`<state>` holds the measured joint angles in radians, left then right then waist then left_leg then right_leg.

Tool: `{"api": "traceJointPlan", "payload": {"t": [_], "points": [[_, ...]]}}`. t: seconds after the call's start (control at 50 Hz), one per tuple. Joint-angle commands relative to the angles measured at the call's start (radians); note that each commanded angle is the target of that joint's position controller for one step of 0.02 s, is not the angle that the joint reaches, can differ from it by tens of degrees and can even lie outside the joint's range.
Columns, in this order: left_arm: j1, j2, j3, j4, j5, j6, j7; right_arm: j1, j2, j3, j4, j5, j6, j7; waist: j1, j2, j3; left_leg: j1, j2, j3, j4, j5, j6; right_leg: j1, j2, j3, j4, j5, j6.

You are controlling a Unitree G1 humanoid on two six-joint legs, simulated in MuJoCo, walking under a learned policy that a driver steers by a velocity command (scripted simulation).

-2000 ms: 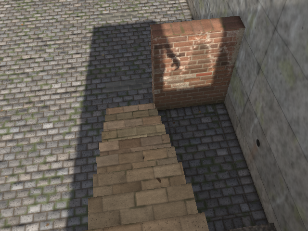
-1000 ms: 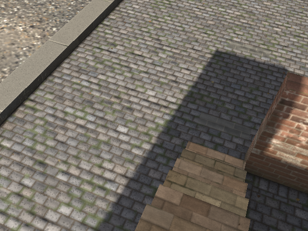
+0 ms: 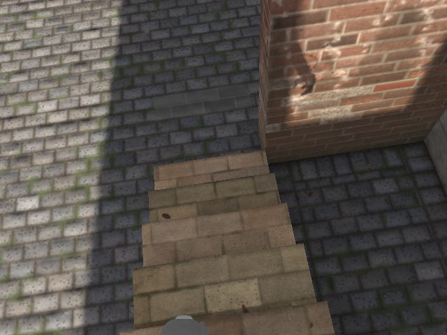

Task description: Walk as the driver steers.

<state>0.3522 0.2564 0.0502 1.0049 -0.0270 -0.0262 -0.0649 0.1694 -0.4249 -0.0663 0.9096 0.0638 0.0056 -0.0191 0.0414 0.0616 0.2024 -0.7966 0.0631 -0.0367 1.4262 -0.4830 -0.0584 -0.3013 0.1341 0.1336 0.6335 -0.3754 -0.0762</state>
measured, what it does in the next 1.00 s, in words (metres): goes down, turning left: left foot 0.19 m lower, then right foot 0.19 m lower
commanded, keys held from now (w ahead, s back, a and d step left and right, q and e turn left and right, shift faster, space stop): w+q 0.86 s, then q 0.14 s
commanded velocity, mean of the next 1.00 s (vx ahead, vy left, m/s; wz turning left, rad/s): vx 0.48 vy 0.00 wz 0.34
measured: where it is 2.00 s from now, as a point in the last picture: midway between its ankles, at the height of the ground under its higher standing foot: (219, 220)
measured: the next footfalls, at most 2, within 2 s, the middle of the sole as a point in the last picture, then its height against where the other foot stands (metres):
left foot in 0.24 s outside the picture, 0.19 m lower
right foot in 0.54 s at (277, 279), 0.19 m lower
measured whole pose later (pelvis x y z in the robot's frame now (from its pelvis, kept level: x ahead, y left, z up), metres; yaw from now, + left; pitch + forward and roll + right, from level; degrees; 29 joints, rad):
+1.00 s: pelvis +0.66 +0.13 -0.51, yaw +23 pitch +0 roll -5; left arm 0.47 0.20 -0.03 1.00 -0.09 -0.03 -0.03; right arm 0.12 -0.32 -0.12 0.76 0.06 0.00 0.02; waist 0.18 0.02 -0.01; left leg -0.24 0.03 -0.05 0.21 0.32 0.07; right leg -0.17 -0.05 -0.12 1.36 -0.80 -0.03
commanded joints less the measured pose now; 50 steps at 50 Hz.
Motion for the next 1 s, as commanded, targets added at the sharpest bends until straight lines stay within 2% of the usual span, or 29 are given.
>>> {"api": "traceJointPlan", "payload": {"t": [0.02,0.06,0.08,0.14,0.2,0.24,0.26,0.28,0.3,0.32,0.36,0.38,0.4,0.44,0.5,0.52,0.54,0.56,0.58,0.6,0.62,0.64,0.68,0.7,0.72,0.78,0.88,0.96,1.0], "points": [[0.080,0.163,0.018,0.000,0.000,-0.043,-0.007,0.253,0.039,-0.006,0.042,-0.002,-0.006,-0.009,-0.044,-0.156,-0.312,0.220,-0.004,0.022,-0.244,0.370,0.001,0.041,-0.318,0.311,-0.107,1.053,-0.223],[0.017,0.040,-0.027,-0.050,-0.032,-0.065,0.030,-0.064,-0.067,-0.036,-0.047,0.018,-0.036,0.018,0.033,-0.004,-0.181,0.155,-0.024,0.017,-0.732,0.783,0.035,0.009,-0.180,0.205,-0.032,0.517,-0.142],[0.012,0.032,-0.039,-0.045,-0.027,-0.068,0.051,-0.053,0.005,-0.029,-0.033,-0.007,-0.041,0.041,0.019,0.010,-0.248,0.410,-0.063,0.028,-0.804,1.017,0.049,-0.086,-0.138,0.173,0.007,0.420,-0.136],[-0.049,0.051,-0.045,-0.047,-0.029,-0.038,0.080,0.246,0.009,-0.049,0.090,0.057,0.017,0.056,-0.090,-0.013,-0.264,0.742,-0.125,0.017,-0.631,0.990,0.044,-0.279,-0.149,0.097,0.272,0.305,-0.094],[0.037,0.071,-0.073,-0.021,-0.034,-0.007,0.064,0.493,0.002,-0.057,0.194,0.028,0.021,0.070,-0.198,0.007,-0.139,0.881,-0.111,-0.009,-0.864,0.796,0.089,-0.249,-0.107,0.011,0.727,0.498,-0.038],[-0.145,0.050,-0.084,-0.116,-0.044,-0.009,0.119,0.574,0.038,-0.018,0.240,0.041,-0.048,0.084,-0.313,0.170,0.057,0.981,0.087,-0.183,-1.200,1.055,0.198,-0.588,0.062,-0.172,1.436,-0.516,0.006],[-0.091,0.042,-0.077,-0.194,-0.033,-0.008,0.154,0.407,0.042,0.037,0.189,0.059,-0.064,0.080,-0.126,0.170,0.097,0.883,0.111,-0.171,-1.030,1.861,0.154,-0.661,0.036,-0.252,1.490,-0.646,0.005],[0.071,0.049,-0.058,-0.205,-0.048,-0.013,0.139,0.448,0.002,0.046,0.233,0.053,-0.063,0.088,-0.023,0.209,0.017,1.066,0.186,-0.309,-0.775,1.728,0.247,-0.865,-0.061,-0.146,1.298,-0.484,0.003],[0.131,0.074,-0.058,-0.183,-0.002,-0.013,0.098,0.422,-0.084,-0.013,0.221,0.061,-0.038,0.082,-0.018,0.134,-0.063,0.961,0.158,-0.446,-0.763,1.176,0.334,-0.869,-0.175,-0.124,1.147,-0.295,0.010],[0.147,0.149,-0.027,-0.105,0.008,-0.009,0.077,0.355,-0.026,0.008,0.171,0.046,-0.024,0.071,0.001,0.035,-0.030,0.705,0.072,-0.418,-0.783,0.937,0.276,-0.756,-0.210,-0.075,0.883,-0.123,0.004],[0.119,0.109,-0.032,-0.073,-0.043,0.008,0.066,0.257,-0.039,0.001,0.101,0.005,-0.043,0.027,0.040,-0.204,-0.035,0.229,0.009,-0.379,-0.924,1.032,0.327,-0.238,-0.135,-0.188,0.522,0.082,0.140],[0.260,0.057,-0.013,0.002,-0.088,-0.002,0.076,0.246,-0.093,-0.029,0.135,-0.059,-0.050,0.005,0.090,0.112,-0.167,0.141,0.158,-0.657,-0.776,0.894,0.391,-0.069,-0.224,-0.013,0.655,0.357,0.143],[0.171,0.193,0.022,-0.047,-0.114,0.006,0.089,0.235,0.048,0.005,0.111,-0.015,-0.069,-0.018,0.054,0.030,-0.094,0.242,0.100,-0.673,-0.640,0.675,0.340,-0.315,-0.260,0.075,0.522,0.380,0.126],[-0.003,0.162,0.025,-0.062,-0.105,-0.015,0.083,0.228,0.127,0.048,0.068,0.044,-0.100,-0.053,0.019,-0.271,-0.071,-0.006,-0.152,-0.347,-0.488,0.215,0.264,0.053,-0.101,-0.110,0.051,0.780,0.118],[0.030,0.065,0.031,-0.106,-0.061,0.000,0.058,0.267,0.156,0.089,0.060,0.017,-0.080,-0.045,-0.050,-0.053,-0.267,0.092,-0.175,-0.229,-0.272,0.304,0.249,0.432,-0.111,-0.133,-0.155,0.949,0.112],[0.359,-0.191,-0.109,-0.008,0.453,-0.019,-0.002,0.123,0.093,0.103,-0.025,-0.341,-0.117,0.057,0.196,0.007,-0.086,-0.524,-0.297,-0.297,0.052,0.031,0.110,0.979,-0.108,-0.085,0.288,0.751,0.042],[0.627,-0.011,-0.022,0.040,0.301,-0.026,-0.005,0.094,-0.006,0.027,-0.047,-0.254,-0.151,0.088,0.418,-0.506,-0.079,-0.301,-0.382,-0.232,0.301,-0.170,0.102,0.837,-0.188,-0.086,-0.490,0.593,-0.056],[0.590,0.189,0.001,0.067,0.229,-0.043,-0.031,0.351,0.052,0.022,-0.059,-0.128,-0.143,0.139,0.152,-0.275,-0.263,-0.360,-0.403,-0.268,0.657,-0.356,0.146,0.987,-0.449,0.065,-0.052,1.158,-0.233],[0.534,0.251,0.005,0.056,0.184,-0.067,-0.046,0.577,0.172,0.028,-0.042,-0.088,-0.146,0.165,0.015,-0.213,-0.457,-0.508,-0.310,-0.291,0.764,-0.393,0.152,1.026,-0.637,0.360,0.191,1.479,-0.452],[0.463,0.231,0.012,0.044,0.185,-0.087,-0.022,0.547,0.183,0.043,-0.093,-0.099,-0.146,0.167,0.027,-0.153,-0.448,-0.707,-0.200,-0.275,0.886,-0.370,0.131,0.957,-0.701,0.451,0.136,1.107,-0.482],[0.370,0.119,-0.016,0.029,0.162,-0.101,0.025,0.406,0.232,0.079,-0.146,-0.125,-0.129,0.149,0.063,-0.102,-0.237,-0.894,-0.031,-0.306,0.626,-0.120,0.098,0.716,-0.760,0.576,-0.048,0.444,-0.452],[0.279,-0.060,-0.071,0.026,0.151,-0.104,0.063,0.302,0.271,0.097,-0.143,-0.170,-0.101,0.114,0.028,0.083,-0.129,-0.829,0.055,-0.296,0.318,0.123,0.058,0.508,-0.637,0.436,-0.131,0.374,-0.335],[0.217,-0.118,-0.097,0.048,0.144,-0.135,0.107,0.254,0.241,0.075,-0.073,-0.174,-0.065,0.106,-0.049,-0.028,-0.007,-0.211,0.123,-0.116,-0.161,0.532,0.074,-0.243,-0.443,0.168,-0.209,0.308,-0.269],[0.116,0.171,-0.024,0.061,0.006,-0.113,0.005,0.483,0.177,0.022,0.030,0.192,-0.004,0.018,-0.159,-0.163,-0.025,0.563,-0.032,-0.014,-0.170,0.476,0.020,-0.692,-0.434,0.042,-0.336,0.752,-0.190],[0.132,0.182,-0.003,0.049,-0.031,-0.099,-0.045,0.404,0.125,0.004,0.043,0.192,0.019,-0.017,-0.101,-0.177,-0.010,0.568,-0.032,-0.047,-0.192,0.677,0.010,-0.609,-0.379,0.030,-0.344,0.720,-0.142],[0.023,0.054,-0.036,-0.026,-0.068,-0.050,-0.061,0.103,0.114,-0.012,-0.065,0.024,0.014,-0.074,-0.017,-0.038,0.002,0.411,-0.061,-0.026,-0.691,1.004,0.094,-0.239,-0.345,-0.097,-0.179,0.376,-0.024],[0.167,0.024,-0.050,0.013,-0.002,-0.018,0.032,-0.103,0.118,-0.034,-0.194,0.015,0.017,0.026,0.139,-0.180,-0.050,0.324,-0.021,-0.019,-1.065,0.843,0.136,0.148,-0.338,-0.141,0.164,0.340,-0.004],[0.140,0.095,-0.049,-0.027,-0.055,0.003,0.023,0.027,0.072,-0.064,-0.174,-0.006,0.008,0.036,0.096,-0.107,-0.115,0.491,-0.045,0.029,-1.277,0.876,0.130,0.157,-0.284,-0.121,0.585,0.438,-0.069],[0.230,0.074,-0.060,-0.012,-0.100,-0.020,0.093,0.298,0.011,-0.079,-0.065,-0.012,-0.042,0.057,0.010,0.071,-0.218,1.084,0.042,-0.090,-1.224,1.602,0.126,-0.312,-0.127,-0.222,1.108,-0.150,-0.015]]}}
